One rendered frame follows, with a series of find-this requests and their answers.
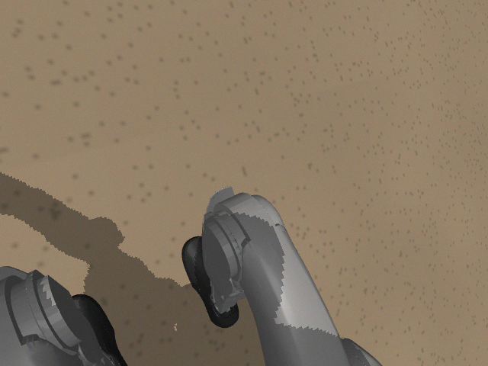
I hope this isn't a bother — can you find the right robot foot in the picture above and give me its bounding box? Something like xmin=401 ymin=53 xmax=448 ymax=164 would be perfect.
xmin=181 ymin=236 xmax=239 ymax=328

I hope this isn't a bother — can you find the right robot hand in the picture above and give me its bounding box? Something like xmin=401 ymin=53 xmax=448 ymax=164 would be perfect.
xmin=341 ymin=339 xmax=383 ymax=366

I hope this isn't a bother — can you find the left robot foot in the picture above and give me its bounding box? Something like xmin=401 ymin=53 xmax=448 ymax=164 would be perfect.
xmin=72 ymin=294 xmax=127 ymax=366

